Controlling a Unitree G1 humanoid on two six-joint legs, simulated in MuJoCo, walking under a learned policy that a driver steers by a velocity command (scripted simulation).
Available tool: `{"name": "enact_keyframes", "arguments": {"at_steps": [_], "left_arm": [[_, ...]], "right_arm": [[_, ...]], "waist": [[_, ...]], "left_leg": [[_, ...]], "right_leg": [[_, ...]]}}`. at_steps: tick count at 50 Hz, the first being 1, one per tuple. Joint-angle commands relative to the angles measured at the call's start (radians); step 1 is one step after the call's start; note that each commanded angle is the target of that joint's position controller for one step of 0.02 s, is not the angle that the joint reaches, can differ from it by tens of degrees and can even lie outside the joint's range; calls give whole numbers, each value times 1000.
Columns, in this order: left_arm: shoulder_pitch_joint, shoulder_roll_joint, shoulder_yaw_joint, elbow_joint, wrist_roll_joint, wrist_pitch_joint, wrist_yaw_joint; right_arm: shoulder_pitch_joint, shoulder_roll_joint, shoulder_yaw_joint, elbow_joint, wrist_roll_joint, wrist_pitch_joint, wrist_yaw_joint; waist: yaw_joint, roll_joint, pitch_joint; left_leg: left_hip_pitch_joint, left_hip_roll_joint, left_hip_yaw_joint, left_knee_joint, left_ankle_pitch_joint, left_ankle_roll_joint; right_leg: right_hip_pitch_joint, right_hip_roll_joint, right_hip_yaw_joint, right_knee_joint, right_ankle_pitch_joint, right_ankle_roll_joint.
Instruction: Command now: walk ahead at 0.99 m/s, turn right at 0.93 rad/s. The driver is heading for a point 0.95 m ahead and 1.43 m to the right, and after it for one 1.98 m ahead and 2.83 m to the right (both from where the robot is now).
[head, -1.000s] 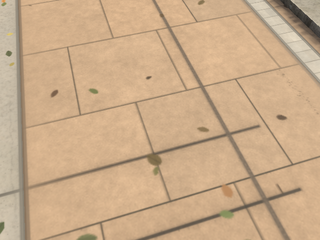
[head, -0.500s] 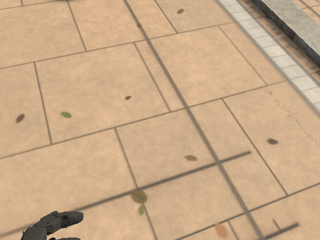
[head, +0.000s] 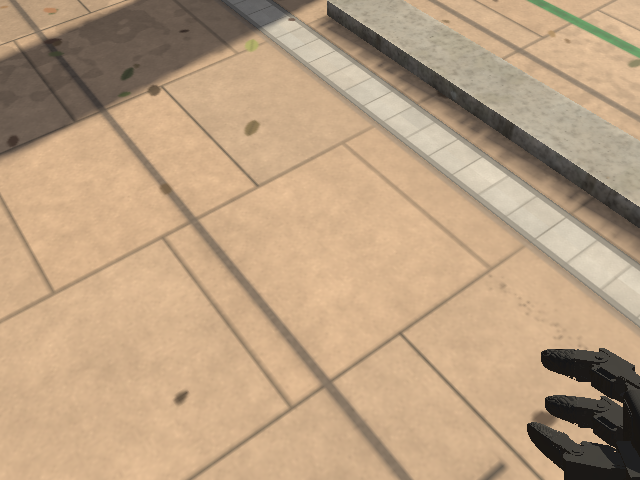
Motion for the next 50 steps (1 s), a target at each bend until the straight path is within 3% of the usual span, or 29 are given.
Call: {"name": "enact_keyframes", "arguments": {"at_steps": [1, 2, 3, 4, 5, 6, 7, 9, 11, 14, 18, 20, 22, 24, 25, 26, 27, 28, 29, 32, 36, 38, 43, 45, 46, 47, 48, 49, 50], "left_arm": [[-122, 59, 2, -103, 59, 3, -14], [88, -62, -39, -148, -11, -12, -26], [32, 33, -37, -126, -46, -4, -10], [-108, 111, -19, -136, -23, 2, -7], [-194, 125, -13, -150, 5, 5, -7], [-259, 112, -10, -176, 23, 3, -15], [-259, 95, -7, -187, 11, 11, -26], [-257, 56, -12, -202, -13, 36, -33], [-283, 30, -21, -222, -2, 50, -40], [-329, 48, -23, -239, 6, 45, -52], [-489, 58, -25, -266, 11, 24, -86], [-501, 87, -12, -272, 5, 15, -97], [-372, 150, 21, -254, -9, 23, -93], [93, 273, 93, -128, -7, 48, -74], [125, 313, 106, -87, -14, 65, -50], [-27, 339, 72, -169, 26, 30, -58], [-12, 244, 67, -190, 31, 14, -55], [-21, 224, 60, -167, 41, -10, -58], [-85, 194, 50, -164, 39, -30, -63], [-200, 152, 34, -171, 33, -34, -44], [-150, 131, 24, -129, 13, -24, -5], [-128, 144, 30, -109, 10, -11, 2], [-87, 137, 41, -62, -13, -6, 13], [-104, 141, 46, -56, 3, 5, 9], [-140, 119, 33, -75, 30, 7, -4], [-111, -2, -9, -100, 67, 5, -16], [58, -33, -33, -159, -39, -9, -18], [-12, 72, -22, -114, -50, 3, -4], [-145, 138, -8, -129, -19, 9, -5]], "right_arm": [[492, -241, -109, 19, 9, 2, -26], [525, -325, -119, 64, -37, 6, -2], [473, -221, -106, 39, -34, 12, 4], [424, -151, -92, 38, -25, 21, -4], [398, -141, -87, 56, -35, 32, -6], [380, -131, -84, 76, -47, 36, -7], [352, -107, -76, 93, -57, 33, -9], [326, -57, -63, 126, -35, 29, 0], [309, -69, -67, 152, -22, 28, 1], [259, -116, -74, 160, -40, 26, -8], [338, -182, -84, 201, -37, 31, -15], [362, -238, -93, 211, -39, 41, -18], [358, -299, -108, 206, -34, 65, -26], [246, -300, -111, 152, -18, 68, -24], [208, -134, -66, 130, -28, 36, -20], [413, -51, -23, 40, -12, -15, -3], [265, -164, -36, 23, 6, -48, 3], [179, -164, -39, -4, 29, -50, -1], [183, -146, -35, 16, 6, -40, -12], [234, -144, -47, 45, -35, 8, -9], [20, -67, -24, -26, -60, 19, -8], [-64, -33, -18, -55, -49, 14, 1], [-101, -122, -64, -81, 9, 1, 9], [66, -175, -100, -49, 16, -5, 4], [284, -196, -117, -16, 19, 1, -5], [503, -241, -118, 17, 9, 15, -17], [482, -306, -123, 42, -41, 10, 12], [390, -179, -104, -1, -41, 19, 12], [356, -126, -91, 7, -33, 31, 2]], "waist": [[-324, -84, -340], [-177, 479, -515], [-213, 419, -404], [-252, 257, -236], [-247, 63, -133], [-229, 16, -50], [-191, 47, -13], [-155, 84, 22], [-129, 63, 70], [-106, 36, 124], [-160, -48, 176], [-138, 2, 131], [-32, 104, 29], [201, 80, -165], [160, -250, -108], [-70, -407, -354], [27, -197, -372], [-20, -66, -156], [-82, 76, -90], [-174, 22, 30], [-99, -10, 107], [-51, -52, 93], [-35, -129, 61], [-132, -144, -34], [-251, -141, -185], [-292, 28, -372], [-155, 594, -483], [-197, 378, -321], [-226, 206, -179]], "left_leg": [[839, 163, -101, 140, -313, 88], [1144, 432, -750, -106, -769, 275], [1063, 416, -829, -190, -983, 240], [928, 366, -621, -186, -814, 197], [789, 326, -447, -172, -576, 173], [667, 291, -330, -182, -413, 174], [579, 268, -238, -201, -337, 169], [516, 248, -115, -235, -271, 166], [469, 257, -13, -268, -171, 172], [403, 231, 158, -326, -80, 162], [487, 201, 322, -361, 79, 115], [551, 197, 375, -281, 564, 92], [632, 229, 386, -45, 1067, 92], [362, 200, 355, 512, 1014, 94], [38, -44, 335, 1028, -248, 47], [-289, -109, 53, 1257, -595, 46], [-313, -49, -46, 1160, -462, 89], [-331, -30, -15, 1054, -421, 95], [-252, 27, -26, 939, -373, 95], [-79, 70, -22, 751, -327, 35], [6, 39, 61, 389, -89, -24], [122, -12, 91, 197, 68, -33], [184, -22, 2, 7, 58, -30], [335, -24, 27, 16, -58, 10], [599, 32, 19, 81, -124, 43], [956, 204, -184, 156, -349, 70], [1107, 444, -868, -165, -845, 240], [987, 397, -834, -227, -1034, 217], [850, 351, -620, -214, -843, 185]], "right_leg": [[-402, -102, 16, 549, 548, -9], [-763, 6, -88, 914, -54, 33], [-894, -108, -135, 1022, 43, 30], [-935, -136, -182, 1027, 125, 32], [-910, -176, -206, 991, 175, 34], [-887, -208, -211, 938, 206, 31], [-842, -243, -203, 907, 221, 30], [-848, -276, -220, 890, 203, 24], [-896, -296, -230, 870, 247, 31], [-890, -294, -256, 734, 424, 56], [-809, -243, -385, 424, 597, 11], [-658, -153, -488, 335, 571, -27], [-497, -72, -538, 347, 440, -61], [100, -61, -437, 241, 452, -145], [297, -154, -218, 172, 519, -202], [505, -369, 456, -32, 105, -439], [437, -387, 584, -211, -184, -381], [240, -371, 539, -273, -153, -328], [71, -342, 453, -256, -54, -283], [-270, -211, 221, -266, 156, -262], [-470, -116, 44, -268, 326, -218], [-521, -83, 10, -246, 300, -167], [-299, -143, 149, -113, 239, -111], [-213, -151, 144, 79, 509, -72], [-282, -118, 92, 332, 595, -34], [-504, -58, 3, 708, 169, -14], [-827, -21, -83, 995, -47, 15], [-914, -124, -129, 1056, 75, 30], [-923, -142, -183, 1046, 142, 37]]}}
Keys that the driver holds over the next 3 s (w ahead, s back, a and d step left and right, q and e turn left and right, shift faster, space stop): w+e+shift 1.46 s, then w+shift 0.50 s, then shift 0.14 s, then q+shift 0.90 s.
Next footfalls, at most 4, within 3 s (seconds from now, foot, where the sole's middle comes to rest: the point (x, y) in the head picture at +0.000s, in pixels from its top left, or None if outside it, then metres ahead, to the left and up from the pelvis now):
0.02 left None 0.21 0.16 -0.75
0.48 right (465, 449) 0.56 -0.18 -0.75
0.92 left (502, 281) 0.99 -0.29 -0.75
1.40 right None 0.90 -0.74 -0.75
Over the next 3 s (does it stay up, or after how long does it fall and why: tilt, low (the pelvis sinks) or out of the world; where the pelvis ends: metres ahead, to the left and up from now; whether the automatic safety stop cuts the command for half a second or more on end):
stays up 0.92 -1.47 0.02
